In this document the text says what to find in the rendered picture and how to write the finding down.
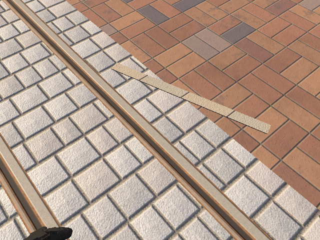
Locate robot left hand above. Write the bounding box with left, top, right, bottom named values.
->
left=23, top=226, right=73, bottom=240

